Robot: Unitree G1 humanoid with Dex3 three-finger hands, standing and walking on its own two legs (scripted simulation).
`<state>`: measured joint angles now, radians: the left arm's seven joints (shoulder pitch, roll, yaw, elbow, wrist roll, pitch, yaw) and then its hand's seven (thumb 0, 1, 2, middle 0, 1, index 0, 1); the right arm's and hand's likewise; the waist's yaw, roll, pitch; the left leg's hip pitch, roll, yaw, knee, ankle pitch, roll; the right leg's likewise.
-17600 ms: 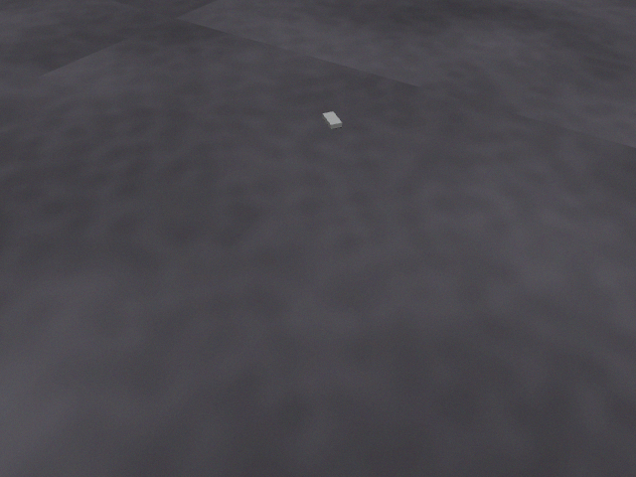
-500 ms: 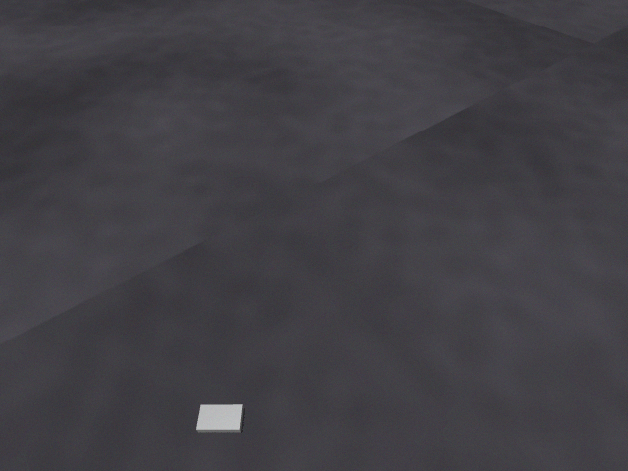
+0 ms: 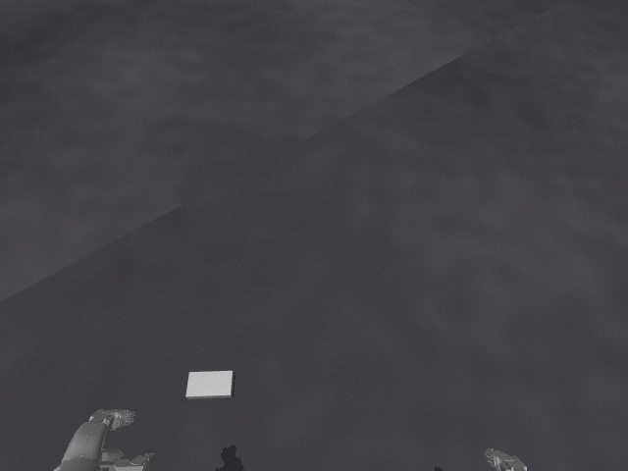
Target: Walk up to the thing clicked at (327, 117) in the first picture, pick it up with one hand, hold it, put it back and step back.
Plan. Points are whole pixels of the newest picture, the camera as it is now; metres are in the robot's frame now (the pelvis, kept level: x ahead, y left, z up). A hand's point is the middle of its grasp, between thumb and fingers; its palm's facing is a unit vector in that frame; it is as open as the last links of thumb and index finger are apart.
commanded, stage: rise first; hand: left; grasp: from above
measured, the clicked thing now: (210, 384) +0.42 +0.29 -0.74
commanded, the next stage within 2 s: none
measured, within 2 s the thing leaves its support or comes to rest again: neither
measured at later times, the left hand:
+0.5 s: hand out of the picture +0.14 +0.27 -0.21, palm faces -0.17 -0.86 -0.47, open 14.3 cm
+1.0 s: hand (141, 464) +0.18 +0.31 -0.34, palm faces -0.41 -0.60 -0.69, open 14.1 cm
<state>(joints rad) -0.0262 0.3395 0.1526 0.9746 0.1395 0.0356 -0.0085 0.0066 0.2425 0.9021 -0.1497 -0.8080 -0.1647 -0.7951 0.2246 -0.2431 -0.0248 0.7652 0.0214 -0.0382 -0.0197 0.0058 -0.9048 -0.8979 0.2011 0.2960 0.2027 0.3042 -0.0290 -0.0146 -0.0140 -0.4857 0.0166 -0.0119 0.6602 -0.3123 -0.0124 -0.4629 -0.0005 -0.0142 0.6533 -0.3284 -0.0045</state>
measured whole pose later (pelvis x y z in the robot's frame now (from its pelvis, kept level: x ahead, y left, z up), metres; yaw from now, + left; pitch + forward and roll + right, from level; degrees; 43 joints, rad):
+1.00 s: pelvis -0.05 +0.01 -0.20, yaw -1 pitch +30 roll -3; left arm -0.02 0.48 0.14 0.61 0.56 -0.03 0.05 0.00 -0.57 0.96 -0.14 -1.02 -0.13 -1.02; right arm 0.09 -0.28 -0.04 0.60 0.00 -0.22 0.01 0.01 -0.95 -0.91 0.20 0.30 0.20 0.30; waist -0.03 -0.01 -0.18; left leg -1.56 0.01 -0.04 1.69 -0.66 0.00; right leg -1.51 0.00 -0.03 1.66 -0.67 0.01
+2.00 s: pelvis -0.09 +0.02 -0.42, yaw -8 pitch +33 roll -9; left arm -0.76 0.83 0.21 1.31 1.29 -0.38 0.37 0.00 -0.45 0.95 -0.14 -0.91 -0.14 -0.92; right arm 0.07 -0.27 0.01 0.76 -0.14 -0.02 0.13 0.00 -0.89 -0.90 0.20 0.30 0.20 0.30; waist -0.13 -0.05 -0.05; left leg -2.29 0.01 -0.13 2.39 -0.68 0.01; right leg -2.19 0.02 -0.09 2.31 -0.69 0.03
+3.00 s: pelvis -0.08 +0.02 -0.44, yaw -10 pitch +32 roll -10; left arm -0.86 0.91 0.23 1.46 1.31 -0.36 0.43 0.00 -0.52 1.00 -0.09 -1.01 -0.09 -1.01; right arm 0.05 -0.27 0.08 0.77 -0.19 -0.03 0.16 0.00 -0.90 -0.90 0.20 0.30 0.20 0.30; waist -0.19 -0.07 0.00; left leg -2.35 0.01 -0.16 2.49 -0.71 0.01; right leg -2.25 0.04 -0.12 2.38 -0.70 0.04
